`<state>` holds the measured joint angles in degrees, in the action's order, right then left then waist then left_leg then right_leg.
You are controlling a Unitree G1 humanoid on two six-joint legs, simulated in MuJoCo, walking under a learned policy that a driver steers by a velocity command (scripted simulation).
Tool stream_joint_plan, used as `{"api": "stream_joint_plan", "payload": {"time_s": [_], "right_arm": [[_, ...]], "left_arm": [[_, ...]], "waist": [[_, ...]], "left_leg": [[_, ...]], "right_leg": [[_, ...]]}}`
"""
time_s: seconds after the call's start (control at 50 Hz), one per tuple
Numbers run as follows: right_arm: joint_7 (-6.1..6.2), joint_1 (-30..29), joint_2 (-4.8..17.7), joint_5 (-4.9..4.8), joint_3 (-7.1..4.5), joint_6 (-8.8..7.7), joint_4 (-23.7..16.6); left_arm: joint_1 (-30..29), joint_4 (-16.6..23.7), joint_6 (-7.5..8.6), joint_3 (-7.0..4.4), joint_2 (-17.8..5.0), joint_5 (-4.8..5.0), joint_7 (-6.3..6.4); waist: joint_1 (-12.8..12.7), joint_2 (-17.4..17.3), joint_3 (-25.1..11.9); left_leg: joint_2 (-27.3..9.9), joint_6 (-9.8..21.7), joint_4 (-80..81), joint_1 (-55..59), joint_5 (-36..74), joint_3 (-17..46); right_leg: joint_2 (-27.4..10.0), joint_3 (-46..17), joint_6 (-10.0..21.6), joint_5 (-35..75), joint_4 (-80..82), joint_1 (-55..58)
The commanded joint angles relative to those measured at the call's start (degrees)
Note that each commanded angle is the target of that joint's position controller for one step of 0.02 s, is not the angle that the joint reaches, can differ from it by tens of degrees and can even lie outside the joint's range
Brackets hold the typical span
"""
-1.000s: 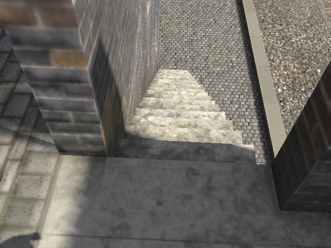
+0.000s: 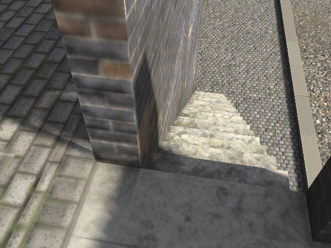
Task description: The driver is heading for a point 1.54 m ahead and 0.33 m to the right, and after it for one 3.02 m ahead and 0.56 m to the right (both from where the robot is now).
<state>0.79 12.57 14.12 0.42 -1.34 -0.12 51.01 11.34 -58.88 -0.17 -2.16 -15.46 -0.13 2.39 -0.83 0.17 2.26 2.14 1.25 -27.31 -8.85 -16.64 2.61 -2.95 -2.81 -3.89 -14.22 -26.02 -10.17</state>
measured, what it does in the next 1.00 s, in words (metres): walks ahead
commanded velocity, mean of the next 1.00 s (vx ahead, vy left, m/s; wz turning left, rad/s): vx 0.15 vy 0.00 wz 0.00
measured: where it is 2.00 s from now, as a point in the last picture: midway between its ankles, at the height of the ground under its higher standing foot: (176, 198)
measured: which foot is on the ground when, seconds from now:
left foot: down 0.00-0.74, up 0.76-1.00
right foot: down 0.00-1.00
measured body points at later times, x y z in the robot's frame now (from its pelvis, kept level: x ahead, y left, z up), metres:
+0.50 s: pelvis +0.00 -0.01 +0.00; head +0.01 -0.01 +0.45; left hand +0.02 +0.25 -0.15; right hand +0.03 -0.26 -0.15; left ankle -0.02 +0.11 -0.74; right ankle +0.00 -0.16 -0.74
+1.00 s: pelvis +0.13 -0.05 +0.01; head +0.13 -0.06 +0.46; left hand +0.03 +0.15 -0.14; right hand +0.27 -0.28 -0.13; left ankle +0.22 +0.11 -0.67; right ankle +0.01 -0.14 -0.74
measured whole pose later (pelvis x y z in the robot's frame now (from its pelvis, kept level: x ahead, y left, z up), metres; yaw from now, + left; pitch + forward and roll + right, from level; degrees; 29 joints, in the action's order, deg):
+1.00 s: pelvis +0.13 -0.05 +0.01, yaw +0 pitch +2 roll +0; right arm -3.1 7.6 12.8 3.8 -2.0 -4.1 54.0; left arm 31.2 -61.6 7.0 2.0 -7.0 -4.3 -1.5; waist -3.4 -1.6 -3.0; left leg -4.3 4.5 -53.0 -37.3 -4.9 0.2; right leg 1.7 1.5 3.1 -15.7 -10.2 3.2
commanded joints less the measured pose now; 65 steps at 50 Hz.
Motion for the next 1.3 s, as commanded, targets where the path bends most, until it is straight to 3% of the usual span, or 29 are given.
{"api": "stream_joint_plan", "payload": {"time_s": [0.02, 0.5, 0.54, 0.58, 0.64, 0.68, 0.72, 0.74, 0.76, 0.78, 0.8, 0.84, 0.86, 0.88, 0.92, 0.94, 1.0, 1.04, 1.06, 1.1, 1.14, 1.16, 1.18, 1.2, 1.22, 1.24, 1.26, 1.28, 1.3], "right_arm": [[0.30, 0.6, 6.5, -0.08, -1.30, -0.58, -1.4], [1.03, 4.1, 4.9, -0.42, -0.25, -0.50, 6.1], [1.34, 5.3, 5.1, -0.71, -0.40, -0.18, 7.0], [1.57, 5.7, 7.5, -1.31, -1.19, -0.14, 6.5], [1.29, 9.0, 10.8, -2.08, -2.60, -1.57, 6.9], [1.04, 4.9, 9.7, -2.22, -2.42, -2.22, 5.3], [0.69, -1.1, 7.6, -2.71, -1.90, -2.22, 3.0], [0.36, -2.0, 4.3, -1.98, -1.00, -2.69, 2.2], [0.67, -2.0, 2.5, -1.81, -0.68, -3.74, -0.2], [0.72, -1.9, 4.3, -3.16, -1.18, -4.54, -0.4], [0.23, -1.4, 5.0, -3.73, -1.32, -5.15, -0.1], [-0.42, -1.0, 5.6, -2.60, -1.95, -6.02, 1.2], [-1.06, -2.3, 0.7, 7.12, -1.01, -6.01, 1.4], [-1.81, -2.5, 0.4, 7.13, -1.39, -5.92, 1.3], [-3.64, -4.4, 1.0, 4.19, -1.52, -5.72, 1.3], [-4.35, -6.6, 0.1, 3.60, -0.99, -5.32, 0.5], [-4.65, -15.1, -2.9, 3.26, 0.58, -3.88, -2.5], [-4.80, -18.0, -1.9, 3.33, 0.57, -3.34, -3.6], [-4.42, -18.5, -1.2, 3.01, 0.34, -3.15, -3.9], [-4.06, -20.0, 0.1, 2.86, -0.15, -3.17, -4.6], [-3.85, -20.8, 0.8, 2.31, -0.64, -3.25, -5.4], [-3.72, -18.3, 2.5, 0.76, -1.30, -3.54, -5.1], [-3.25, -14.6, 3.2, 0.01, -1.78, -3.58, -4.3], [-2.80, -5.9, 4.6, -0.19, -2.45, -4.06, -1.8], [-2.38, 8.3, 4.6, 0.50, -2.08, -4.20, 0.7], [-1.86, 25.8, 5.9, 2.92, -2.88, -4.28, 6.4], [-1.74, 28.8, 6.0, 4.83, -3.08, -6.11, 9.3], [-1.53, 16.7, 5.8, 3.16, -3.26, -7.51, 7.0], [-1.23, 10.4, 1.0, 2.34, -1.82, -7.20, 5.9]], "left_arm": [[0.7, 0.9, 0.39, -1.15, -6.6, 0.04, 0.31], [4.0, -3.7, 0.00, -0.21, -3.6, 0.11, 0.63], [5.3, -4.4, -0.15, 0.03, -2.5, 0.39, 0.76], [4.1, -3.3, 0.30, -0.05, -2.5, 0.64, 0.78], [2.2, -1.2, 3.08, 0.59, 0.1, 0.96, -0.56], [4.6, -1.2, 4.66, 0.55, 0.4, 1.77, -1.63], [13.6, -4.8, 5.41, -0.16, -0.3, 1.57, -1.99], [20.4, -6.7, 5.43, -1.23, -3.8, 1.00, -1.92], [26.8, -7.1, 5.83, -2.94, -11.7, 1.11, -2.69], [23.8, -6.4, 6.67, -1.98, -9.6, -0.13, -3.05], [18.7, -4.5, 7.25, -1.02, -5.8, 0.25, -3.04], [14.6, -2.6, 7.42, -0.21, -3.4, 0.76, -3.44], [16.5, -0.5, 8.22, 2.35, 4.8, -6.72, -2.59], [17.9, -1.3, 8.45, 2.90, 5.7, -7.08, -2.23], [18.8, -0.3, 8.42, 2.97, 3.2, -5.05, -2.79], [19.8, -0.3, 8.21, 3.20, 2.6, -4.45, -3.24], [23.0, -1.3, 7.09, 3.35, 1.0, -3.68, -4.60], [24.6, -1.4, 6.39, 3.03, -0.7, -3.70, -5.47], [24.8, -1.5, 6.17, 3.34, 0.7, -3.84, -5.86], [23.1, -0.9, 5.91, 2.87, -0.1, -3.86, -5.90], [21.4, -0.1, 5.54, 1.81, -2.4, -3.96, -5.47], [20.5, 0.6, 5.10, 0.98, -3.8, -4.29, -5.15], [20.5, 0.9, 4.82, 0.29, -4.8, -4.46, -5.24], [24.2, -0.1, 5.01, 0.03, -4.0, -5.82, -5.30], [32.6, 0.3, 5.48, 1.87, 2.9, -6.92, -5.99], [27.2, 1.9, 5.86, 2.32, 4.4, -6.32, -7.54], [12.3, 6.3, 6.73, 0.79, 3.4, -3.32, -7.87], [7.1, 7.3, 7.10, -0.09, 1.7, -2.26, -6.58], [6.5, 7.5, 6.92, -0.24, 1.8, -3.47, -5.19]], "waist": [[0.1, -0.8, -1.2], [0.4, -0.2, 0.7], [0.6, -1.4, 0.2], [1.4, -4.6, 4.3], [2.6, -11.6, 7.5], [-0.3, -10.8, 8.7], [-5.0, -6.0, 7.3], [-6.5, 4.2, 3.4], [-7.2, 18.2, 0.4], [-4.9, 13.6, 2.5], [-2.7, 8.0, 6.8], [-1.4, 4.8, 6.5], [-3.5, 7.9, 1.1], [-1.7, 5.9, 2.9], [-1.0, 4.6, 2.6], [-1.2, 4.1, 2.4], [-3.1, 4.1, 2.5], [-3.7, 5.2, 2.8], [-3.1, 6.4, 3.2], [-2.2, 6.3, 4.1], [-0.3, 6.7, 3.3], [1.4, 6.1, 2.0], [3.1, 5.6, -2.2], [4.6, 4.6, -7.3], [5.9, -4.5, -23.1], [12.2, -8.8, -25.3], [13.8, -5.6, -12.2], [9.2, -4.4, -1.0], [6.1, -2.7, -0.6]], "left_leg": [[-3.6, 0.8, 5.5, -2.3, 12.4, 3.0], [-2.4, -0.2, 5.4, -3.7, 8.8, 1.0], [-1.7, 0.8, 6.7, -4.1, -7.7, 1.0], [-4.8, 4.0, 9.8, -7.7, -26.6, 6.1], [-16.8, 11.2, 17.6, -8.8, -33.7, 23.3], [-17.5, 11.2, 16.8, -10.9, -28.7, 22.6], [-10.1, 6.5, 8.0, -18.0, -17.7, 11.5], [-4.3, 3.1, -8.6, -23.0, -9.5, 2.8], [1.6, 0.5, -24.5, -32.4, -12.9, -3.4], [-0.7, 1.3, -35.6, -36.1, -15.9, 1.9], [-3.9, 2.5, -40.3, -39.5, -10.5, 3.4], [-7.1, 3.4, -37.9, -40.1, -0.5, 1.7], [-4.6, 6.3, -42.2, -39.4, 2.2, 5.4], [-5.1, 7.1, -39.6, -39.8, 5.9, 4.4], [-5.7, 5.9, -34.4, -37.6, 10.7, -0.2], [-6.6, 4.7, -30.2, -36.8, 13.2, -1.9], [-6.6, 1.3, -17.0, -32.4, 13.4, -6.1], [-5.5, 1.2, -13.1, -29.7, 12.0, -7.5], [-5.7, 1.9, -12.1, -28.7, 12.2, -6.7], [-4.8, 3.4, -9.9, -27.8, 11.3, -6.4], [-2.7, 4.7, -7.6, -22.4, 9.5, -8.1], [-1.2, 5.6, -6.1, -17.3, 12.4, -8.8], [0.9, 6.6, -4.0, -9.2, 13.1, -10.7], [0.0, 8.8, -8.6, 6.8, 17.7, -9.1], [-11.0, 19.0, -10.0, 38.0, 17.8, 7.7], [-21.9, 25.1, 1.9, 46.8, 13.3, 29.7], [-21.1, 19.9, 8.3, 35.5, 3.7, 32.2], [-20.7, 16.8, 10.2, 17.5, 2.0, 26.2], [-19.6, 17.3, 12.8, 7.0, 4.4, 22.2]], "right_leg": [[0.2, 0.6, 0.9, 9.8, 2.1, 1.4], [1.4, 1.4, 1.7, 7.9, 2.2, -0.1], [3.7, 3.9, 2.3, -4.7, 0.3, -1.1], [5.5, 5.6, 3.6, -17.4, -4.9, -7.4], [3.2, 4.8, 5.2, -11.5, -17.9, -13.3], [1.5, 3.9, 7.7, -13.0, -14.1, -10.9], [3.1, 4.2, 8.4, -5.2, 0.7, 5.6], [-4.5, -7.9, 9.5, -7.2, 6.4, 14.1], [-16.8, -31.7, 16.7, -14.8, 16.0, 19.5], [-20.9, -40.9, 20.4, -21.2, 18.6, 15.5], [-19.3, -34.9, 19.1, -20.1, 18.2, 13.7], [-13.7, -21.7, 14.8, -9.2, 18.3, 14.3], [-11.3, -17.5, 17.5, -6.1, 18.0, 17.0], [-9.6, -13.5, 16.6, -0.8, 18.5, 15.6], [-8.0, -7.2, 17.1, 6.6, 20.0, 12.4], [-8.3, -5.5, 17.5, 10.9, 20.8, 11.1], [-8.4, -1.4, 17.8, 24.0, 21.5, 8.4], [-9.7, -1.7, 18.1, 26.6, 21.1, 8.7], [-10.7, -1.9, 17.4, 25.9, 21.0, 9.8], [-12.2, -2.0, 16.7, 26.1, 20.4, 12.4], [-12.9, -0.7, 15.8, 35.3, 17.7, 14.1], [-12.4, 0.9, 14.6, 43.8, 13.5, 14.1], [-10.1, 3.1, 13.0, 53.2, 7.2, 14.3], [-7.0, 4.7, 10.0, 51.7, -3.5, 6.5], [0.3, 4.8, 6.4, 31.1, -22.2, -14.5], [8.8, 2.0, 4.7, -18.2, -43.3, -27.2], [6.3, -6.0, 7.9, -17.8, -54.4, -36.7], [0.3, -6.4, 9.5, -11.1, -54.6, -36.8], [-1.8, -6.3, 10.7, -8.9, -52.4, -29.9]]}}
